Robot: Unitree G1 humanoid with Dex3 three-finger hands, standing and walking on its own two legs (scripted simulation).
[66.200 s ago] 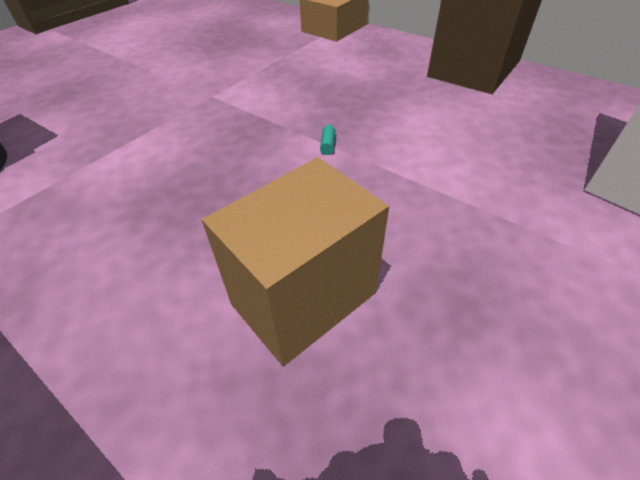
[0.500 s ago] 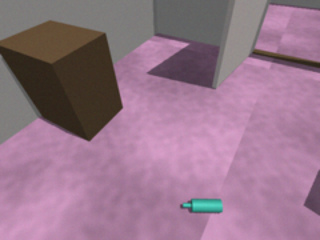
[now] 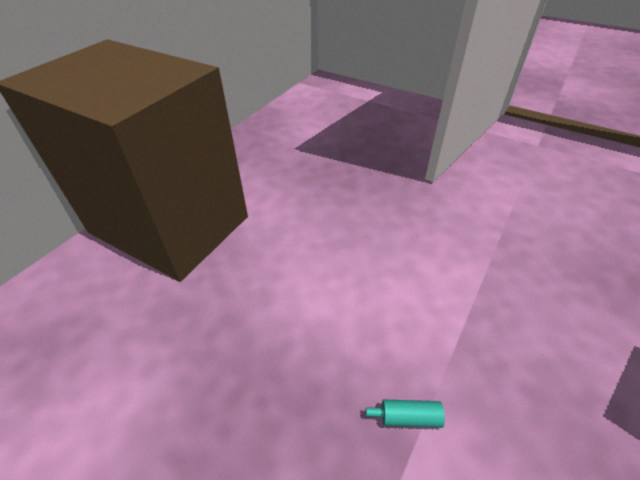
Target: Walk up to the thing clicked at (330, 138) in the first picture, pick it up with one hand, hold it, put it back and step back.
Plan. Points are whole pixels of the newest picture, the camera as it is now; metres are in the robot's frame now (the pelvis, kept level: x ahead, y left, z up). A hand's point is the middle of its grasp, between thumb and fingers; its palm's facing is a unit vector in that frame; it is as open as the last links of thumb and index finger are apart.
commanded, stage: stand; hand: right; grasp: from above
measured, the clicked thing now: (403, 413) +0.48 -0.22 -0.74
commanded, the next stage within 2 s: step back in 1.42 s
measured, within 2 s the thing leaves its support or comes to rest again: neither
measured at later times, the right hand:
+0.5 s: hand out of the picture +0.08 -0.21 -0.16, palm faces +0.00 +0.96 -0.29, open 7.3 cm
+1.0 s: hand out of the picture +0.08 -0.23 -0.16, palm faces +0.00 +0.95 -0.32, open 7.3 cm
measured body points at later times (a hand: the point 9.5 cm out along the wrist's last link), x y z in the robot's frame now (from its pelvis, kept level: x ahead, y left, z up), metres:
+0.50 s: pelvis +0.02 +0.01 +0.00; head +0.01 +0.01 +0.45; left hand +0.07 +0.28 -0.14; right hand +0.08 -0.26 -0.14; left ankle +0.01 +0.14 -0.74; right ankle +0.02 -0.13 -0.74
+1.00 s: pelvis +0.02 +0.01 +0.00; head +0.02 +0.01 +0.45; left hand +0.07 +0.30 -0.14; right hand +0.08 -0.28 -0.14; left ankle +0.01 +0.14 -0.74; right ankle +0.02 -0.13 -0.74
